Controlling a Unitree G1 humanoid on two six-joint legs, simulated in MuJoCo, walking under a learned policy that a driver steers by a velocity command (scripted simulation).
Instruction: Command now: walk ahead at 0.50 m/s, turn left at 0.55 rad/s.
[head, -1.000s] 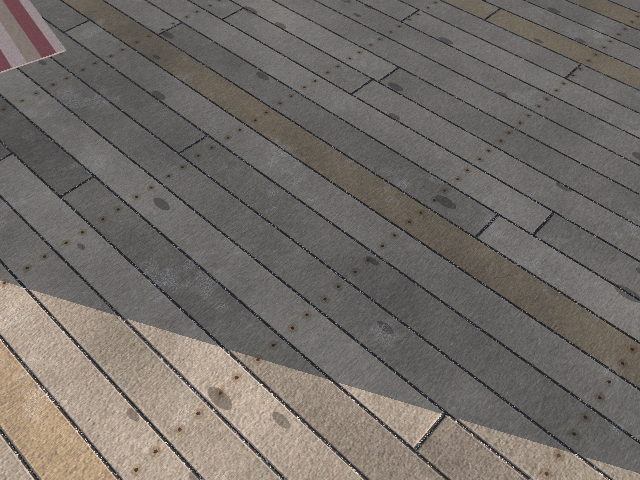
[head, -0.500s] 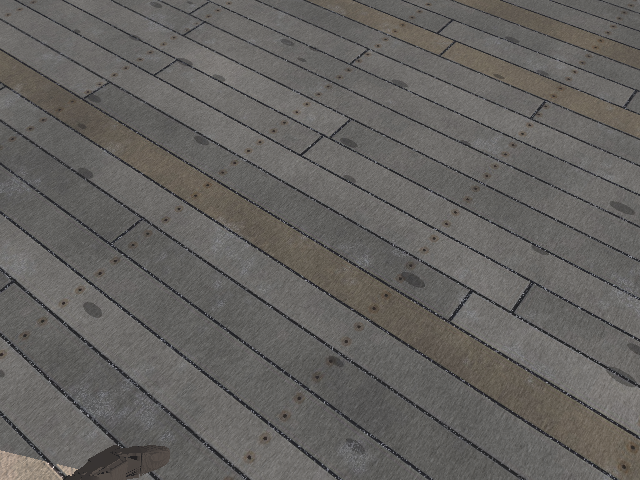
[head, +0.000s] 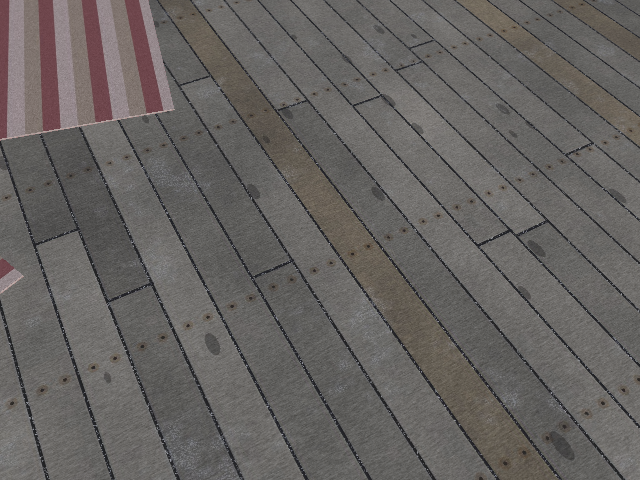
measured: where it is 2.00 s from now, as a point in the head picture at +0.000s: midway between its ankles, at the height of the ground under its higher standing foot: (342, 296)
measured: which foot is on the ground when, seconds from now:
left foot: up 0.00-0.00, down 0.02-0.60, up 0.62-1.00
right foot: down 0.00-0.04, up 0.06-0.56, down 0.58-1.00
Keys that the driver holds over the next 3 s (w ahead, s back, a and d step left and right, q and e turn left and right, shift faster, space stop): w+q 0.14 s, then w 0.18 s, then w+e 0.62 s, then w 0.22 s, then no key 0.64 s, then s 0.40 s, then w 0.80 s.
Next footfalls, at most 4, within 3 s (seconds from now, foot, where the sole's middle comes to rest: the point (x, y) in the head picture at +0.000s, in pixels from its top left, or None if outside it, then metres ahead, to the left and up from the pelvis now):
0.02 left None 0.18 0.10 -0.76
0.58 right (371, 443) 0.53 -0.06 -0.76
1.04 left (286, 323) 0.80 0.14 -0.76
1.48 right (399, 284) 0.93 -0.13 -0.76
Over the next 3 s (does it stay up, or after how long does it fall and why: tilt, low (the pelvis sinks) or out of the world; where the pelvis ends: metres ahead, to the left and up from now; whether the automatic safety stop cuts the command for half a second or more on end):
stays up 1.00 -0.07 0.01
